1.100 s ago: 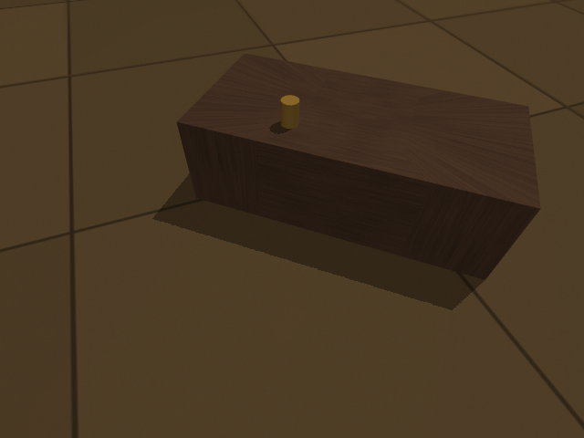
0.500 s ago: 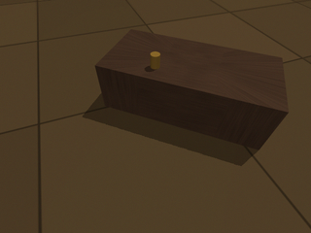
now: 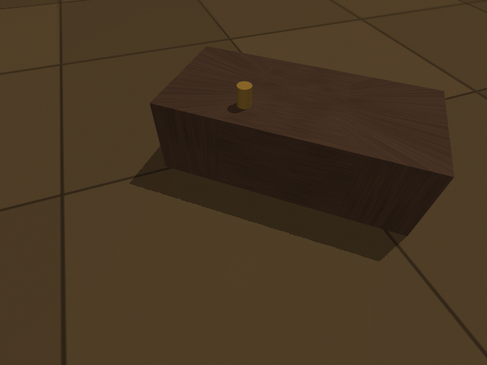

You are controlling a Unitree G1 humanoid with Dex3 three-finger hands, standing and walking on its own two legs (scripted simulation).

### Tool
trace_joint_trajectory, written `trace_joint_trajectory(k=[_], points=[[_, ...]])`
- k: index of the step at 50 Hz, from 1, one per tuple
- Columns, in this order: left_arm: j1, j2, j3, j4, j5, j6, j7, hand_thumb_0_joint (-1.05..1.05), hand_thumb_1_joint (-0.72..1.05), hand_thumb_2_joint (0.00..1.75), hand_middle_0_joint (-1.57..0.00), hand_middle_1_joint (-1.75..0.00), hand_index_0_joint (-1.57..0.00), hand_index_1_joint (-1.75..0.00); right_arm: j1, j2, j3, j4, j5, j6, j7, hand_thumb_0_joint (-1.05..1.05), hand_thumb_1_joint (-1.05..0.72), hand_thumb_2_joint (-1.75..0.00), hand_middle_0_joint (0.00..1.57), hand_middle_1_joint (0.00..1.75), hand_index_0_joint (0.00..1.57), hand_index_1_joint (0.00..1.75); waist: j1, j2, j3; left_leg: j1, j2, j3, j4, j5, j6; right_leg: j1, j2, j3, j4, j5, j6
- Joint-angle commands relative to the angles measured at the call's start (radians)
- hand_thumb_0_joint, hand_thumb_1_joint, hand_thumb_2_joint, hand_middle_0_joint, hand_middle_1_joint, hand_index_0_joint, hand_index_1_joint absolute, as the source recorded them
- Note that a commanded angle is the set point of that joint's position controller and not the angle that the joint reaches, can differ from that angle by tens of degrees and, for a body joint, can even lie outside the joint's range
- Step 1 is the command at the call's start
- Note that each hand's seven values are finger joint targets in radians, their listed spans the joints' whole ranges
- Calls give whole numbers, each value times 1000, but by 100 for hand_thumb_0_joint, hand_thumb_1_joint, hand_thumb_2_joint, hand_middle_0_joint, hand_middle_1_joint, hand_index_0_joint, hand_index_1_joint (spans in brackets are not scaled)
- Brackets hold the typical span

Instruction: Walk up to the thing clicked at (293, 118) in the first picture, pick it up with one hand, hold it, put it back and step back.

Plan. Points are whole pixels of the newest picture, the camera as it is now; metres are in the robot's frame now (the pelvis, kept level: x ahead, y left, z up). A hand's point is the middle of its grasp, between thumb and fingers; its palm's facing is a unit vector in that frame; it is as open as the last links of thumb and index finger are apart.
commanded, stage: stand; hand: left
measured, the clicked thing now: (244, 95) +1.30 +0.03 -0.31
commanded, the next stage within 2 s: walk up in 0.02 s
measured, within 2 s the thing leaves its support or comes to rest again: neither
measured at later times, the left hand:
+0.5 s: hand (133, 356) +0.18 +0.20 -0.13, palm faces -0.10 -0.89 -0.44, open 7.4 cm
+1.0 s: hand (154, 228) +0.46 +0.23 -0.16, palm faces -0.24 -0.89 -0.39, open 7.4 cm
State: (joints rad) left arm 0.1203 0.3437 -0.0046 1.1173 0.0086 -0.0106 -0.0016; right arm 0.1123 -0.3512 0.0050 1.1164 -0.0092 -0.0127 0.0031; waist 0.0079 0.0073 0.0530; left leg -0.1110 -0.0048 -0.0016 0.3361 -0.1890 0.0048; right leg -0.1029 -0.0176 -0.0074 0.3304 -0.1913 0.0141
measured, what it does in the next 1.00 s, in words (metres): walks ahead: right foot, then left foot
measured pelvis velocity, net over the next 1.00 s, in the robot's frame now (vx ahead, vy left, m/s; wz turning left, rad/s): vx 0.35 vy -0.04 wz -0.23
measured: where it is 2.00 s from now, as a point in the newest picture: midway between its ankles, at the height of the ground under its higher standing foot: (250, 256)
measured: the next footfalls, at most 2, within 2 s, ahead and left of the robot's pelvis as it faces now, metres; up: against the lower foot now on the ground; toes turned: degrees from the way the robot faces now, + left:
right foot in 0.32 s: +0.16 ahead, -0.19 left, +0.00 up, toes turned -11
left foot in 0.80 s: +0.44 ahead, +0.06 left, +0.00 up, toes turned -6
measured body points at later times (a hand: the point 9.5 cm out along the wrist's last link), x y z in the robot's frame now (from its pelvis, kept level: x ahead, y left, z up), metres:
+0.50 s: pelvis +0.11 -0.08 -0.01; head +0.11 -0.11 +0.43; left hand +0.19 +0.25 -0.10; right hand +0.14 -0.41 -0.15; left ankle +0.11 +0.06 -0.68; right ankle +0.12 -0.18 -0.75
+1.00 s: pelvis +0.35 -0.04 -0.01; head +0.38 -0.03 +0.43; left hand +0.48 +0.27 -0.13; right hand +0.38 -0.36 -0.11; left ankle +0.40 +0.06 -0.75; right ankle +0.28 -0.17 -0.66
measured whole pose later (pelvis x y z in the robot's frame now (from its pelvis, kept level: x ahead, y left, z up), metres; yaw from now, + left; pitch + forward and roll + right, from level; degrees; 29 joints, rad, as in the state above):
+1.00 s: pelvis +0.35 -0.04 -0.01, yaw -13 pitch -2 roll +0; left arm 0.32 0.44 0.04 0.88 -0.02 -0.07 -0.01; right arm 0.23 -0.37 -0.08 0.81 -0.01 -0.05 0.07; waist -0.01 -0.02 0.10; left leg -0.25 0.04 0.11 0.55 -0.26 0.03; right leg -0.42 -0.01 0.06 1.15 -0.37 -0.05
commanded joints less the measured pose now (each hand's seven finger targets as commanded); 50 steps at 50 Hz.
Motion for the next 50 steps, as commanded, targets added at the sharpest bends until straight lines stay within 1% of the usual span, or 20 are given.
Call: trace_joint_trajectory(k=[1,3,5,6,12,15,16,17,18,19,20,24,31,37,40,41,42,43,47,50], points=[[38,300,101,-128,19,-31,-15,0,90,90,-20,-30,-20,-30,15,-303,-110,-132,-24,-41,9,0,-90,-90,20,30,20,30,-24,-15,-171,117,101,-79,50,-341,79,-73,-57,116,33,-291,-71],[-54,261,102,-155,26,-25,-31,0,90,90,-20,-30,-20,-30,92,-317,-131,-108,-35,-43,19,0,-90,-90,20,30,20,30,-87,89,-7,176,182,-213,-69,-660,132,-462,-10,44,189,-442,-60],[-113,252,104,-207,32,-30,-36,0,90,90,-20,-30,-20,-30,121,-359,-155,-128,-32,-49,22,0,-90,-90,20,30,20,30,-117,148,102,89,423,-436,-239,-607,248,-593,-30,32,506,-307,-38],[-93,255,105,-216,31,-39,-39,0,90,90,-20,-30,-20,-30,99,-359,-158,-141,-33,-56,20,0,-90,-90,20,30,20,30,-95,97,112,86,442,-444,-238,-529,264,-583,-68,75,506,-287,-42],[97,241,112,-206,15,-46,-80,0,90,90,-20,-30,-20,-30,-55,-325,-156,-243,-39,-60,44,0,-90,-90,20,30,20,30,9,197,10,-37,271,-97,-140,-331,166,-254,-79,-5,318,-147,-26],[258,267,139,-146,21,-53,-63,0,90,90,-20,-30,-20,-30,-77,-274,-142,-271,-39,-42,51,0,-90,-90,20,30,20,30,84,49,-39,-265,163,61,134,-364,118,100,-12,-74,204,44,-17],[374,319,164,-117,23,-60,-47,0,90,90,-20,-30,-20,-30,-42,-233,-127,-271,-42,-36,51,0,-90,-90,20,30,20,30,130,-116,-100,-385,106,104,379,-394,96,289,4,-36,197,-41,-27],[444,394,191,-122,27,-68,-28,0,90,90,-20,-30,-20,-30,0,-161,-101,-285,-41,-30,55,0,-90,-90,20,30,20,30,164,-346,-91,-562,1,132,655,-480,61,327,-134,240,24,-375,-69],[365,423,181,-176,31,-76,-21,0,90,90,-20,-30,-20,-30,38,-181,-101,-290,-24,-14,56,0,-90,-90,20,30,20,30,105,-301,-59,-583,-17,14,806,-404,23,156,-350,683,-213,-741,-150],[234,457,174,-222,21,-73,-25,0,90,90,-20,-30,-20,-30,39,-277,-125,-281,-28,-9,52,0,-90,-90,20,30,20,30,55,-216,46,-533,59,-57,805,-359,17,-25,-416,783,-266,-857,-237],[181,446,170,-244,13,-75,-25,0,90,90,-20,-30,-20,-30,29,-312,-136,-268,-24,-15,54,0,-90,-90,20,30,20,30,39,-173,113,-534,104,-76,803,-314,18,-89,-401,746,-256,-771,-272],[167,345,145,-252,-9,-93,-16,0,90,90,-20,-30,-20,-30,164,-273,-126,-215,-7,-15,67,0,-90,-90,20,30,20,30,-8,-134,38,-437,131,-69,722,-107,25,-69,-228,349,-157,-348,-180],[227,361,148,-295,-3,-113,-12,0,90,90,-20,-30,-20,-30,12,-254,-140,-323,-33,-13,95,0,-90,-90,20,30,20,30,35,-84,98,-471,155,-45,442,-19,-28,-84,-213,225,-137,-229,-211],[285,362,141,-297,-3,-108,-3,0,90,90,-20,-30,-20,-30,-59,-221,-145,-368,-25,-34,103,0,-90,-90,20,30,20,30,53,-119,46,-322,87,53,270,8,15,-23,-194,123,17,236,-179],[215,350,133,-331,1,-103,5,0,90,90,-20,-30,-20,-30,193,-265,-175,-313,-30,-40,91,0,-90,-90,20,30,20,30,-97,-32,-85,27,52,59,184,28,60,-108,-161,81,334,372,-136],[263,274,108,-337,-8,-98,7,0,90,90,-20,-30,-20,-30,338,-338,-202,-278,-46,-49,78,0,-90,-90,20,30,20,30,-152,144,-182,240,135,-87,125,-108,114,-258,-70,25,648,279,-92],[350,169,78,-337,-25,-97,8,0,90,90,-20,-30,-20,-30,355,-403,-216,-297,-48,-60,65,0,-90,-90,20,30,20,30,-120,372,-233,408,371,-475,63,-125,162,-507,91,39,834,-320,-47],[328,282,101,-317,-26,-90,25,0,90,90,-20,-30,-20,-30,316,-414,-217,-311,-8,-54,60,0,-90,-90,20,30,20,30,-120,249,-224,343,452,-641,-35,-219,261,-547,72,80,918,-365,-79],[294,290,100,-284,-34,-92,0,0,90,90,-20,-30,-20,-30,152,-283,-160,-365,11,-56,44,0,-90,-90,20,30,20,30,-35,108,-5,-4,286,-177,-29,155,168,-444,-27,121,851,-159,-77],[302,239,95,-289,-35,-81,-8,0,90,90,-20,-30,-20,-30,180,-276,-149,-371,9,-72,42,0,-90,-90,20,30,20,30,-18,134,-7,-13,267,-75,2,356,198,-407,-34,83,741,-130,-46]])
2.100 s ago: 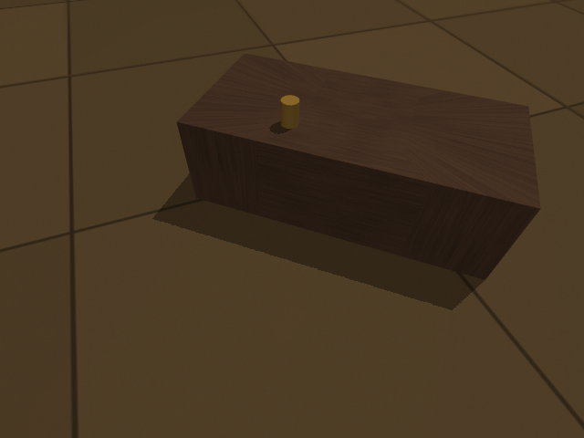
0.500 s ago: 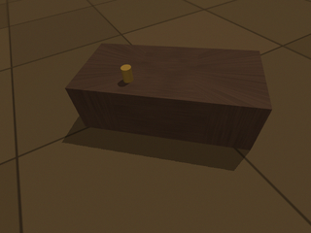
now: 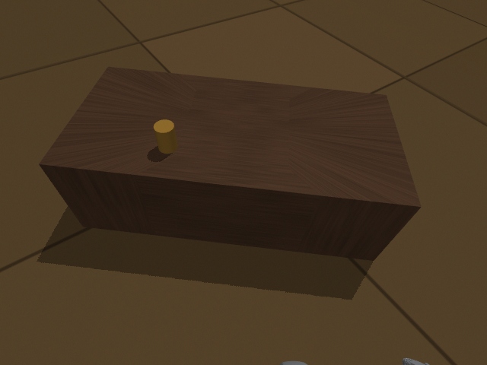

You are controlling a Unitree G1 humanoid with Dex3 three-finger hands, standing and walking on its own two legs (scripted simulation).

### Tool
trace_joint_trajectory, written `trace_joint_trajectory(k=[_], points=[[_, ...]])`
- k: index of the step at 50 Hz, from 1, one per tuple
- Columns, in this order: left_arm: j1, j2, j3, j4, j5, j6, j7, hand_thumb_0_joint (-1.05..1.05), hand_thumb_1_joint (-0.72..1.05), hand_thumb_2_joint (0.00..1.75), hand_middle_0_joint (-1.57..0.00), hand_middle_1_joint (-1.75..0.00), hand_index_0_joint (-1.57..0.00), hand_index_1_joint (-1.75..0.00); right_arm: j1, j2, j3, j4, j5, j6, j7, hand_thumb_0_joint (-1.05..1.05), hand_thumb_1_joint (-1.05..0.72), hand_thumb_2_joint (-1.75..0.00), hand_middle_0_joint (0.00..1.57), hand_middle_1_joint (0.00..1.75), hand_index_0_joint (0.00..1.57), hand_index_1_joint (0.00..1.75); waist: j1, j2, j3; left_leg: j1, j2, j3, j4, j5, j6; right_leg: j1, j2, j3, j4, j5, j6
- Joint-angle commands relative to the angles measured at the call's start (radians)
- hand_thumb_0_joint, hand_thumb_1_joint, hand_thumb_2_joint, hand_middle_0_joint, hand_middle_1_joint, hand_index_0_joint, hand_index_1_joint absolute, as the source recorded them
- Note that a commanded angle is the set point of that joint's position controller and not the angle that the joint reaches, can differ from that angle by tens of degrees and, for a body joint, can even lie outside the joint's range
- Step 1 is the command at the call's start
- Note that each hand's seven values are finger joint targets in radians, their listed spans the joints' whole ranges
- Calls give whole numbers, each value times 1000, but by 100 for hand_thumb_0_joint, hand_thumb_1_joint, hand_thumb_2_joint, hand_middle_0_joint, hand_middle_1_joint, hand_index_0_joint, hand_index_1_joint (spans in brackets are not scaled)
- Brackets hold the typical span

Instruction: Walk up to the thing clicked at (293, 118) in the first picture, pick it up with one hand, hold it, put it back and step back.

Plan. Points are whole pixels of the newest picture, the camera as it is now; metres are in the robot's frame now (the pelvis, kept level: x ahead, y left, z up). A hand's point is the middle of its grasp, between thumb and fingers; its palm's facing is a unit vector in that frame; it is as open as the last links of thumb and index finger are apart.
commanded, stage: walk up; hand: left
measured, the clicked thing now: (166, 136) +0.91 +0.27 -0.30
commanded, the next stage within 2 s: none
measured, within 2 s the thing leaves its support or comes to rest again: neither
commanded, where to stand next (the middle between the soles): +0.43 +0.10 m, yaw -4 degrees
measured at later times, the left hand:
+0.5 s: hand (77, 308) +0.25 +0.30 -0.11, palm faces -0.04 -0.88 -0.47, open 7.4 cm
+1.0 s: hand (61, 234) +0.41 +0.40 -0.14, palm faces -0.11 -0.92 -0.38, open 7.4 cm
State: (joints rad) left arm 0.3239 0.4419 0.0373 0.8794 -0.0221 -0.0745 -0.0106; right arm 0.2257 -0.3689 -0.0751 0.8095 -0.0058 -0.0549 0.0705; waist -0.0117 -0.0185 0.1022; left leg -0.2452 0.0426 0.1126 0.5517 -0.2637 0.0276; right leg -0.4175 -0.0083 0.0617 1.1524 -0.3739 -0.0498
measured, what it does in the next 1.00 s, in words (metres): walks ahead: right foot, then left foot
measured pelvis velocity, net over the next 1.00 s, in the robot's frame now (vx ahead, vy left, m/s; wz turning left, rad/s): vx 0.33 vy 0.13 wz -0.06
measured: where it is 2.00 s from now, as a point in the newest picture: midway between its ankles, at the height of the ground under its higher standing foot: (198, 320)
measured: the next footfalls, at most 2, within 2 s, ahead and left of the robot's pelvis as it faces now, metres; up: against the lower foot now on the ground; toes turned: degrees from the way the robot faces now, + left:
right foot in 0.24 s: +0.25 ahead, -0.10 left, +0.00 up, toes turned -6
left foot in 0.70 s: +0.37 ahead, +0.22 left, +0.00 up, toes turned +3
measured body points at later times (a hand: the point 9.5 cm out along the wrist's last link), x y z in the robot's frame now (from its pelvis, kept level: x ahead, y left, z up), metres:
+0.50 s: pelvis +0.18 +0.02 +0.00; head +0.19 -0.03 +0.45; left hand +0.25 +0.34 -0.07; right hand +0.24 -0.30 -0.13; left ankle +0.23 +0.19 -0.67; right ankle +0.21 -0.10 -0.73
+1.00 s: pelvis +0.33 +0.13 +0.00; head +0.36 +0.14 +0.45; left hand +0.42 +0.45 -0.12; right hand +0.35 -0.19 -0.10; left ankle +0.33 +0.22 -0.73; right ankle +0.40 -0.02 -0.68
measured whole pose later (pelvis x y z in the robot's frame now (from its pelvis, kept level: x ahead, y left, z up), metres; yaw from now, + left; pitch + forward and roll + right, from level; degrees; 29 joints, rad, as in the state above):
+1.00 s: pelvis +0.33 +0.13 +0.00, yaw -3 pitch -3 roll +0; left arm 0.29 0.43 0.04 0.88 -0.01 -0.06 -0.01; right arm 0.36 -0.39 -0.05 0.82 -0.01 -0.05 0.04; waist -0.03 -0.03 0.10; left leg -0.18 0.00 0.12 0.53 -0.31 0.05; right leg -0.53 -0.05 0.01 0.95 -0.29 -0.02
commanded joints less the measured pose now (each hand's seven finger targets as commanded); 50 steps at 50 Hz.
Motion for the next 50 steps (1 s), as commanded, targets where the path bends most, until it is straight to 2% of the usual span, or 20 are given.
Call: trace_joint_trajectory(k=[1,5,8,11,12,13,14,15,18,20,23,31,33,35,36,37,39,42,46,50], points=[[79,137,50,-63,-1,-16,-3,0,90,90,-20,-30,-20,-30,65,-252,-67,-73,3,-31,-26,0,-90,-90,20,30,20,30,0,158,-45,131,208,-149,-210,451,181,-101,-51,-2,-158,66,27],[-27,138,59,-109,15,-16,-11,0,90,90,-20,-30,-20,-30,78,-268,-68,-100,-14,-26,-22,0,-90,-90,20,30,20,30,-27,167,-11,104,230,-128,-229,435,218,-89,-75,-94,-363,112,35],[-14,138,68,-105,21,-24,-10,0,90,90,-20,-30,-20,-30,53,-270,-68,-126,-18,-11,-16,0,-90,-90,20,30,20,30,-14,173,-47,60,199,-104,-150,361,186,56,-40,-137,-490,177,13],[133,192,102,-49,28,-33,6,0,90,90,-20,-30,-20,-30,48,-224,-45,-153,-7,2,-12,0,-90,-90,20,30,20,30,81,-13,-148,-89,117,-43,129,264,120,409,14,-150,-609,258,-8],[227,250,127,-42,34,-39,19,0,90,90,-20,-30,-20,-30,89,-187,-31,-158,-7,1,-12,0,-90,-90,20,30,20,30,134,-158,-214,-178,38,-2,387,152,79,533,-86,27,-709,117,-47],[228,326,139,-69,33,-45,31,0,90,90,-20,-30,-20,-30,168,-140,-14,-159,-6,12,-10,0,-90,-90,20,30,20,30,100,-297,-243,-340,-66,-52,560,-286,24,587,-376,501,-816,40,-118],[165,331,130,-93,25,-39,34,0,90,90,-20,-30,-20,-30,159,-258,-43,-136,-15,34,-16,0,-90,-90,20,30,20,30,94,-119,-203,-363,-30,-158,654,-300,10,488,-437,633,-878,-160,-214],[101,331,127,-109,18,-36,37,0,90,90,-20,-30,-20,-30,142,-286,-55,-122,-17,42,-22,0,-90,-90,20,30,20,30,76,-124,-157,-389,8,-179,703,-298,5,411,-448,652,-894,-250,-260],[22,251,102,-121,16,-43,38,0,90,90,-20,-30,-20,-30,131,-264,-51,-81,-3,42,-17,0,-90,-90,20,30,20,30,32,-53,-44,-359,51,-228,640,-130,-1,251,-293,296,-890,-59,-160],[24,236,96,-112,20,-51,32,0,90,90,-20,-30,-20,-30,169,-240,-47,-60,-8,44,-10,0,-90,-90,20,30,20,30,14,-92,-41,-310,40,-204,586,-71,-13,204,-248,180,-865,137,-149],[47,241,98,-118,24,-60,26,0,90,90,-20,-30,-20,-30,125,-224,-50,-69,-18,47,-1,0,-90,-90,20,30,20,30,21,-94,-38,-313,51,-179,465,-30,-41,195,-240,106,-854,222,-167],[21,300,112,-122,39,-55,21,0,90,90,-20,-30,-20,-30,13,-238,-71,-87,-29,33,28,0,-90,-90,20,30,20,30,35,-149,-36,-161,82,-94,172,-3,-26,99,-246,65,-822,-69,-149],[-21,312,111,-126,39,-46,24,0,90,90,-20,-30,-20,-30,79,-244,-79,-67,-31,28,25,0,-90,-90,20,30,20,30,-20,-136,-65,-31,63,-64,109,-32,-7,42,-261,65,-751,-41,-136],[-14,238,84,-123,48,-32,27,0,90,90,-20,-30,-20,-30,230,-285,-100,-5,-34,17,11,0,-90,-90,20,30,20,30,-97,48,-120,206,6,-78,31,-105,11,-81,-185,-4,-449,11,-84],[62,144,54,-120,39,-30,25,0,90,90,-20,-30,-20,-30,294,-355,-118,3,-46,8,-3,0,-90,-90,20,30,20,30,-116,315,-139,271,138,-312,-145,-314,57,-176,-76,-107,-115,59,-30],[86,104,39,-122,19,-24,28,0,90,90,-20,-30,-20,-30,233,-399,-116,-39,-40,-1,-11,0,-90,-90,20,30,20,30,-73,409,-86,271,306,-672,-290,-333,109,-372,63,-95,21,-145,10],[19,235,63,-94,29,-19,47,0,90,90,-20,-30,-20,-30,182,-401,-113,-49,-4,8,-14,0,-90,-90,20,30,20,30,-56,237,-22,102,386,-702,-286,-253,226,-329,-38,9,110,-145,-14],[72,214,67,-40,2,-13,21,0,90,90,-20,-30,-20,-30,101,-293,-67,-68,-5,-11,-32,0,-90,-90,20,30,20,30,3,177,37,-1,198,-329,-261,50,70,-208,-68,29,-25,34,-2],[67,173,57,-38,14,-2,8,0,90,90,-20,-30,-20,-30,129,-282,-60,-73,-2,-23,-41,0,-90,-90,20,30,20,30,-3,197,-26,95,191,-240,-238,248,138,-168,-64,-36,-161,104,33],[-58,124,45,-82,25,10,14,0,90,90,-20,-30,-20,-30,172,-256,-44,-61,-4,-19,-70,0,-90,-90,20,30,20,30,-16,128,-31,131,224,-169,-141,788,143,-126,-54,-61,-302,125,31]])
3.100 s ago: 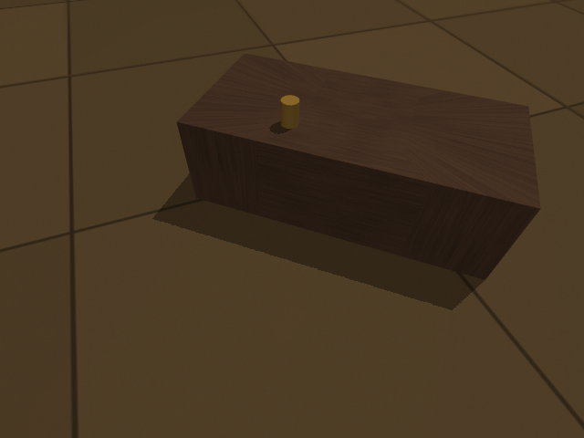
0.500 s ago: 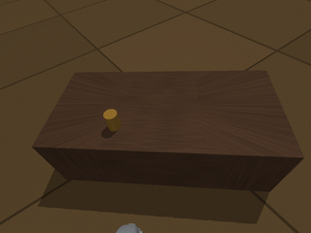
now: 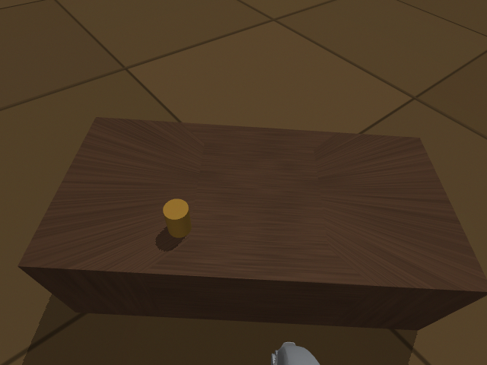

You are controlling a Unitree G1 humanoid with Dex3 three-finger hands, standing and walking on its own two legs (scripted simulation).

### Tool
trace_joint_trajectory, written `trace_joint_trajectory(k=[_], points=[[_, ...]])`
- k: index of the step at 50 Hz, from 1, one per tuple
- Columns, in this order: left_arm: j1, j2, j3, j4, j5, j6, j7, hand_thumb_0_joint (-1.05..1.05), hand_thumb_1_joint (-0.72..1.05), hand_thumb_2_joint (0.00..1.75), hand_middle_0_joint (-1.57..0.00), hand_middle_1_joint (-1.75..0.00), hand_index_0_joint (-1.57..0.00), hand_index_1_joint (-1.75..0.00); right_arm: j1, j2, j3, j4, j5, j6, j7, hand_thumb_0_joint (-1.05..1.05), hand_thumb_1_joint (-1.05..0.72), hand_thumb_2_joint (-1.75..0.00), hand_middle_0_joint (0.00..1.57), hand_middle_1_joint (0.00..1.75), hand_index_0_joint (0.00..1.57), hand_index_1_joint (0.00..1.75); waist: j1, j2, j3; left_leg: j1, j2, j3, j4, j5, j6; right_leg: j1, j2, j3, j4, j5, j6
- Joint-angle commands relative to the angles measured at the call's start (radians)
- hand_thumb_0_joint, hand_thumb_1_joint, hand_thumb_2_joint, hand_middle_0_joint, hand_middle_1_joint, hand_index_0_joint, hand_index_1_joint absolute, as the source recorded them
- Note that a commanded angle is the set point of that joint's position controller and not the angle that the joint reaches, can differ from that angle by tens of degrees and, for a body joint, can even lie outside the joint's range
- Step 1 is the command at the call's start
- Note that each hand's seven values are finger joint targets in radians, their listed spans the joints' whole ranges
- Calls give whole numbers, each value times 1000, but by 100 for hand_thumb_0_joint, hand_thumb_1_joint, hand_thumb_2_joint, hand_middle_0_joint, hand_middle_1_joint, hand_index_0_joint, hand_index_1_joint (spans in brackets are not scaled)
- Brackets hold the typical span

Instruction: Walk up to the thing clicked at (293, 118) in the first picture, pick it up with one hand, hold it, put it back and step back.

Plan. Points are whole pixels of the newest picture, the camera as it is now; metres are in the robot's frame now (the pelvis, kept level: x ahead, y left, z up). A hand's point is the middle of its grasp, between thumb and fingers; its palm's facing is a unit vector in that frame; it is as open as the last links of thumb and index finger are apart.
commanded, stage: walk up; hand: left
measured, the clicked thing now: (177, 218) +0.56 +0.17 -0.30
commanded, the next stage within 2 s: none
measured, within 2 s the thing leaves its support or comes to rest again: neither
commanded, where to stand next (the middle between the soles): +0.10 -0.02 m, yaw -1 degrees
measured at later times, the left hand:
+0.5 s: hand (103, 358) +0.18 +0.24 -0.15, palm faces -0.04 -0.95 -0.32, open 7.4 cm
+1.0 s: hand out of the picture +0.10 +0.25 -0.15, palm faces +0.00 -0.95 -0.32, open 7.4 cm
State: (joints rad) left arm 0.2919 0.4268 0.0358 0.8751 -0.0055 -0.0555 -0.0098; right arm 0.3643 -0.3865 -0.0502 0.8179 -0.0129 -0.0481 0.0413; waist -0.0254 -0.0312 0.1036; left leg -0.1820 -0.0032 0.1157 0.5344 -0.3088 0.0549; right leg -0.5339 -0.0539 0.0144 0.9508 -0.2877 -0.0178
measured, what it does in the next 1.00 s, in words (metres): steps on the spot: right foot, then left foot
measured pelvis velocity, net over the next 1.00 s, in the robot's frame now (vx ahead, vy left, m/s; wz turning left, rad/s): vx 0.04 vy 0.00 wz -0.01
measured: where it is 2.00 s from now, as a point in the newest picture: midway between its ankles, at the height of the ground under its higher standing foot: outside the picture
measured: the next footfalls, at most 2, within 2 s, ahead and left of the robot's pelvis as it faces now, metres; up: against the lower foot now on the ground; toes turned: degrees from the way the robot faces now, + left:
right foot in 0.16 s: +0.13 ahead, -0.12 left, +0.00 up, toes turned -2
left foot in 0.44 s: +0.08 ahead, +0.14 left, +0.00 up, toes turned -1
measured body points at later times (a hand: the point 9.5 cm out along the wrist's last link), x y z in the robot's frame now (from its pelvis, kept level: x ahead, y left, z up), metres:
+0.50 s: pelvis +0.03 +0.01 -0.01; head +0.05 +0.01 +0.44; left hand +0.18 +0.29 -0.13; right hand +0.11 -0.31 -0.13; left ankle +0.05 +0.14 -0.73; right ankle +0.12 -0.10 -0.73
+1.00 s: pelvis +0.04 +0.00 +0.00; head +0.06 -0.01 +0.45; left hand +0.10 +0.30 -0.13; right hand +0.11 -0.31 -0.13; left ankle +0.05 +0.14 -0.73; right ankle +0.09 -0.11 -0.73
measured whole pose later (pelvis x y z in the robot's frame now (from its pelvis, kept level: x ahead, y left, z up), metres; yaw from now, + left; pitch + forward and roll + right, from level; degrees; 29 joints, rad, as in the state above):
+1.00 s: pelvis +0.04 +0.00 +0.00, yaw -1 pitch -2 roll +1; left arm 0.14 0.34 0.03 1.08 0.01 0.03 -0.04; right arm 0.16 -0.38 0.00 1.07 -0.01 -0.03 0.00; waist 0.03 0.01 0.06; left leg -0.20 0.03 -0.01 0.48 -0.26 -0.03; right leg -0.28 -0.02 -0.03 0.49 -0.18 -0.01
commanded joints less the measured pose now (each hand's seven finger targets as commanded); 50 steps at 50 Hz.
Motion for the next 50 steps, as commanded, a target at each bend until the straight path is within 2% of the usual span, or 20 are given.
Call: trace_joint_trajectory(k=[1,5,7,8,9,10,11,14,18,21,23,24,26,30,32,33,34,36,46,50], points=[[-35,129,42,-80,9,-4,15,0,90,90,-20,-30,-20,-30,22,-239,-69,-71,3,-23,-47,0,-90,-90,20,30,20,30,0,143,-45,61,259,-153,-111,868,92,30,1,-33,-135,66,-8],[-65,106,40,-59,8,5,19,0,90,90,-20,-30,-20,-30,-32,-233,-61,-66,14,-7,-59,0,-90,-90,20,30,20,30,8,133,-91,23,238,-139,-22,756,73,183,35,-60,-275,124,-29],[-19,113,46,-27,13,3,24,0,90,90,-20,-30,-20,-30,-69,-225,-51,-63,29,-2,-60,0,-90,-90,20,30,20,30,55,69,-138,-15,206,-129,93,662,58,347,46,-42,-427,225,-52],[4,163,56,-21,18,-5,28,0,90,90,-20,-30,-20,-30,-57,-187,-37,-58,38,-4,-58,0,-90,-90,20,30,20,30,72,-23,-202,-28,159,-101,211,528,22,443,-14,29,-479,421,-84],[14,219,72,-21,20,-11,31,0,90,90,-20,-30,-20,-30,-34,-147,-20,-60,43,-6,-58,0,-90,-90,20,30,20,30,76,-166,-255,-144,73,-63,383,226,-22,534,-192,264,-489,628,-156],[-19,202,61,-38,9,-10,33,0,90,90,-20,-30,-20,-30,12,-130,-10,-33,39,7,-64,0,-90,-90,20,30,20,30,60,-165,-275,-191,-8,-116,442,-257,-40,545,-312,417,-499,682,-265],[-77,203,56,-45,10,-2,35,0,90,90,-20,-30,-20,-30,-8,-175,-23,-12,28,22,-75,0,-90,-90,20,30,20,30,52,-160,-249,-190,27,-141,404,-392,-30,484,-341,462,-494,579,-310],[-162,150,35,-42,16,11,37,0,90,90,-20,-30,-20,-30,-35,-179,-19,53,31,27,-63,0,-90,-90,20,30,20,30,19,-114,-179,-128,27,-144,334,-303,-41,328,-204,246,-529,417,-208],[-187,171,47,-36,30,33,31,0,90,90,-20,-30,-20,-30,-51,-176,-12,95,19,22,-70,0,-90,-90,20,30,20,30,31,-145,-182,-101,3,-89,167,-119,-61,323,-143,181,-506,366,-169],[-243,171,59,-41,24,67,15,0,90,90,-20,-30,-20,-30,-35,-176,-21,139,5,8,-82,0,-90,-90,20,30,20,30,9,-131,-176,-16,-8,-59,-39,81,-60,257,-115,136,-458,164,-129],[-244,129,47,-45,18,81,3,0,90,90,-20,-30,-20,-30,-87,-235,-38,129,-18,1,-86,0,-90,-90,20,30,20,30,20,-25,-125,-9,113,-237,-99,26,-8,109,-75,125,-446,-51,-67],[-248,136,55,-30,20,87,-3,0,90,90,-20,-30,-20,-30,-154,-284,-49,113,-15,-1,-85,0,-90,-90,20,30,20,30,34,69,-73,-139,234,-414,-197,-153,70,126,-7,82,-372,-186,-26],[-216,166,81,10,28,93,-10,0,90,90,-20,-30,-20,-30,-260,-304,-54,91,-19,-3,-81,0,-90,-90,20,30,20,30,65,142,-15,-313,328,-468,-237,-225,159,263,20,41,-142,-141,-16],[-183,130,75,30,24,79,-23,0,90,90,-20,-30,-20,-30,-277,-267,-38,94,-15,-16,-76,0,-90,-90,20,30,20,30,79,203,-77,-187,213,-290,-92,149,61,298,28,0,-342,-4,-36],[-178,137,70,47,29,71,-16,0,90,90,-20,-30,-20,-30,-261,-238,-28,96,-7,-9,-72,0,-90,-90,20,30,20,30,67,160,-125,-165,163,-231,-16,152,18,376,-5,34,-440,147,-48],[-225,155,67,43,33,64,-16,0,90,90,-20,-30,-20,-30,-223,-211,-21,104,-4,-5,-72,0,-90,-90,20,30,20,30,35,86,-130,-197,110,-212,-24,42,-5,368,-47,119,-459,138,-67],[-251,155,62,36,28,64,-19,0,90,90,-20,-30,-20,-30,-205,-202,-16,114,-2,0,-71,0,-90,-90,20,30,20,30,20,65,-119,-162,86,-197,-59,-114,-16,301,-83,165,-507,-26,-84],[-270,156,53,45,25,71,-24,0,90,90,-20,-30,-20,-30,-204,-223,-20,140,-5,5,-67,0,-90,-90,20,30,20,30,19,72,-65,-99,90,-218,-108,-194,-14,178,-80,176,-571,-290,-63],[-261,160,46,106,24,55,-20,0,90,90,-20,-30,-20,-30,-193,-214,0,191,3,-5,-60,0,-90,-90,20,30,20,30,19,-74,-108,-23,85,-194,-122,2,-18,244,-97,163,-666,-177,-39],[-251,148,48,119,16,51,-15,0,90,90,-20,-30,-20,-30,-200,-217,2,209,4,-11,-63,0,-90,-90,20,30,20,30,29,-42,-137,-24,101,-199,-143,106,-19,317,-88,120,-624,-8,-34]])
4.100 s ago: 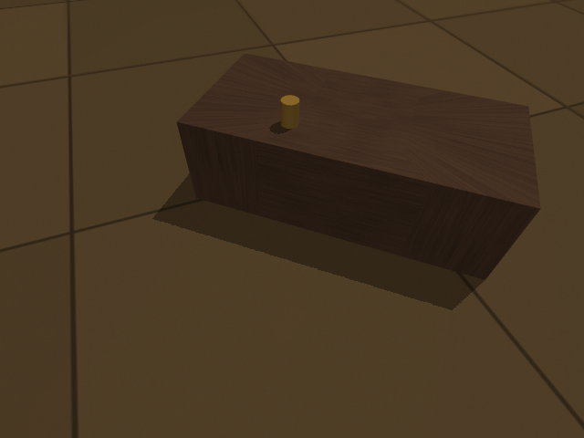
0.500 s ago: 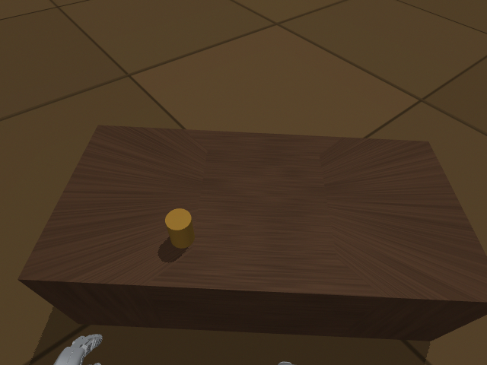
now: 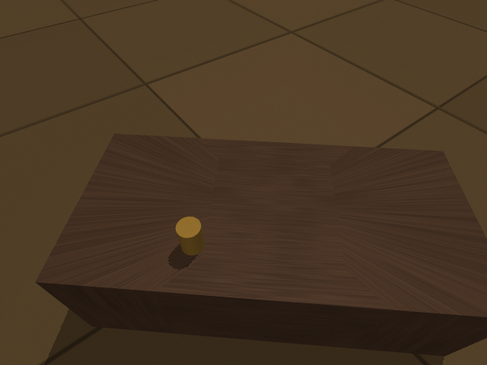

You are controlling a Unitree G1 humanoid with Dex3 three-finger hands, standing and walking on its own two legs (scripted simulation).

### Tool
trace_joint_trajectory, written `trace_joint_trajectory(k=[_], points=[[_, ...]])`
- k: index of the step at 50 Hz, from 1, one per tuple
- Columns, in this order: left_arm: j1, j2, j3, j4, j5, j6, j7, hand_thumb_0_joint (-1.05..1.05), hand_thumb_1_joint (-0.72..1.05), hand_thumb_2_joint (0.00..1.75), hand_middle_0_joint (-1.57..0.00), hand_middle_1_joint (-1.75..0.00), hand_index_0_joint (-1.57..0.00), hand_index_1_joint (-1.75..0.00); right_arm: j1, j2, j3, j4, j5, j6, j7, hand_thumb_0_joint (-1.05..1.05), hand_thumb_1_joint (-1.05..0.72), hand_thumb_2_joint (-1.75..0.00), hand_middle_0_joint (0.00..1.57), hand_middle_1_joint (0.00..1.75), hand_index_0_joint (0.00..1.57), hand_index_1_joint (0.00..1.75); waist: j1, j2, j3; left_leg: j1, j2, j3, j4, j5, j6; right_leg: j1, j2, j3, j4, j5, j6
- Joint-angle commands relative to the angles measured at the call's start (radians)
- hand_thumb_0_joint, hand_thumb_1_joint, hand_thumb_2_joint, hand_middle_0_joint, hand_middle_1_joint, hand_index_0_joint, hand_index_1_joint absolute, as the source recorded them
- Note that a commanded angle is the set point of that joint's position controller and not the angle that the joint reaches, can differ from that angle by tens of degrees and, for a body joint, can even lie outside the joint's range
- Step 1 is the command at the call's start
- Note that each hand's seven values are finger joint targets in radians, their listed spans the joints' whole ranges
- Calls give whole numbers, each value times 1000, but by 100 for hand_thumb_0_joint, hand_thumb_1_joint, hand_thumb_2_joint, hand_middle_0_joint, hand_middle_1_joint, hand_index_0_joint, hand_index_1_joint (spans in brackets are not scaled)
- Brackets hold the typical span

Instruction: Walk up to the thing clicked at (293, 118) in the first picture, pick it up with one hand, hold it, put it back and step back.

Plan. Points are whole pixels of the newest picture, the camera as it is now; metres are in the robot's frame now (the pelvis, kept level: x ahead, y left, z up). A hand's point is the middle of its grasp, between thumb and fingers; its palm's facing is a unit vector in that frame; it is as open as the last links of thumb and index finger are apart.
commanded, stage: walk up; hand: left
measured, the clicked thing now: (190, 236) +0.52 +0.18 -0.30
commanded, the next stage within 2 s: stand in 1.16 s
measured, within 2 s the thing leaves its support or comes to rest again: neither
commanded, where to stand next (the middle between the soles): +0.06 -0.02 m, yaw -1 degrees
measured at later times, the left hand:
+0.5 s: hand out of the picture +0.12 +0.26 -0.15, palm faces +0.02 -0.95 -0.31, open 7.4 cm
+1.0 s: hand out of the picture +0.09 +0.26 -0.15, palm faces +0.05 -0.95 -0.31, open 7.4 cm
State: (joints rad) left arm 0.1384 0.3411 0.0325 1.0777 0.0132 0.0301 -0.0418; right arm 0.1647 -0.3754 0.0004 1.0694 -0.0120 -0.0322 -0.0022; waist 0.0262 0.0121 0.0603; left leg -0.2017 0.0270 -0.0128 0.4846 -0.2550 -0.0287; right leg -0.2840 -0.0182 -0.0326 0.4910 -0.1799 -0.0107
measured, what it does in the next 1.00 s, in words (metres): stands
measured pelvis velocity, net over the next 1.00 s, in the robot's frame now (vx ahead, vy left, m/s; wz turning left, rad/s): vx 0.01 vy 0.00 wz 0.02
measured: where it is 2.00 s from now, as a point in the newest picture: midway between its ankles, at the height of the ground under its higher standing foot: outside the picture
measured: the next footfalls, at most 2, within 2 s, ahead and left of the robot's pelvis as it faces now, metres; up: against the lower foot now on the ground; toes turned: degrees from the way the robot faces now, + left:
none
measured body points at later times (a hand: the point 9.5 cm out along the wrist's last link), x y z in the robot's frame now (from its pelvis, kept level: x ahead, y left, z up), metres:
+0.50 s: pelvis +0.02 +0.01 +0.01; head +0.03 +0.01 +0.46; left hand +0.11 +0.31 -0.12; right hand +0.11 -0.30 -0.12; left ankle +0.01 +0.14 -0.74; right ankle +0.05 -0.11 -0.74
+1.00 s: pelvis +0.01 +0.00 +0.01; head +0.03 +0.00 +0.46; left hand +0.09 +0.31 -0.13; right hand +0.10 -0.30 -0.12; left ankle +0.01 +0.14 -0.74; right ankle +0.05 -0.11 -0.74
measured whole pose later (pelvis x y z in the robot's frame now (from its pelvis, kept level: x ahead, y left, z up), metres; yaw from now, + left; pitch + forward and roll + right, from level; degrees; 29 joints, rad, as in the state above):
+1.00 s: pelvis +0.01 +0.00 +0.01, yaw +1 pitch -2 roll +0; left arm 0.09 0.34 0.05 1.10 0.01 0.03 -0.03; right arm 0.12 -0.36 -0.01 1.11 -0.02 -0.02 -0.01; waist 0.01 -0.01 0.06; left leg -0.14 0.02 -0.03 0.40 -0.23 -0.03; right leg -0.21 -0.03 -0.06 0.41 -0.16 0.00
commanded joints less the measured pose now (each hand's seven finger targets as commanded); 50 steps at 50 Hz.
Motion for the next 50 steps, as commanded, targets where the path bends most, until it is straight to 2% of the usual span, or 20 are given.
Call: trace_joint_trajectory(k=[1,4,7,9,10,14,23,30,43,50], points=[[-91,227,51,-80,-3,-36,17,0,90,90,-20,-30,-20,-30,-5,-232,-48,-40,2,-28,-20,0,-90,-90,20,30,20,30,-20,-71,-107,-4,78,-71,-95,90,66,94,-122,155,-151,-56,-39],[-82,221,52,-67,-9,-34,20,0,90,90,-20,-30,-20,-30,-29,-223,-45,-39,2,-30,-23,0,-90,-90,20,30,20,30,-9,-50,-104,-12,86,-77,-105,156,62,119,-114,133,-127,34,-34],[-96,217,52,-64,-9,-29,22,0,90,90,-20,-30,-20,-30,-39,-224,-47,-37,1,-29,-26,0,-90,-90,20,30,20,30,-10,-31,-94,-29,101,-89,-128,166,65,147,-108,111,-117,60,-31],[-105,209,49,-65,-7,-28,22,0,90,90,-20,-30,-20,-30,-42,-224,-47,-33,-1,-31,-27,0,-90,-90,20,30,20,30,-13,-17,-115,-35,114,-97,-144,195,67,184,-107,101,-101,127,-30],[-97,205,48,-61,-11,-28,22,0,90,90,-20,-30,-20,-30,-53,-220,-46,-33,-1,-32,-28,0,-90,-90,20,30,20,30,-5,0,-121,-23,113,-93,-147,210,64,186,-107,99,-98,136,-31],[-115,206,46,-56,-9,-23,22,0,90,90,-20,-30,-20,-30,-66,-222,-49,-32,-2,-30,-29,0,-90,-90,20,30,20,30,-11,15,-106,-26,119,-97,-164,212,62,195,-104,86,-107,133,-25],[-135,212,45,-45,-2,-25,20,0,90,90,-20,-30,-20,-30,-85,-219,-50,-35,-1,-22,-26,0,-90,-90,20,30,20,30,-20,-6,-90,-35,101,-91,-175,123,60,200,-109,97,-140,87,-19],[-137,217,49,-47,0,-29,21,0,90,90,-20,-30,-20,-30,-76,-215,-48,-32,0,-19,-23,0,-90,-90,20,30,20,30,-26,-37,-110,11,92,-76,-155,143,60,180,-117,104,-159,77,-22],[-115,214,60,-43,0,-25,22,0,90,90,-20,-30,-20,-30,-71,-208,-48,-27,-1,-14,-25,0,-90,-90,20,30,20,30,-19,-31,-95,-3,85,-84,-164,136,58,180,-111,94,-158,38,-20],[-102,210,63,-44,3,-22,22,0,90,90,-20,-30,-20,-30,-74,-212,-49,-27,-3,-16,-25,0,-90,-90,20,30,20,30,-13,-12,-78,-27,87,-95,-179,90,63,179,-107,91,-161,-1,-23]])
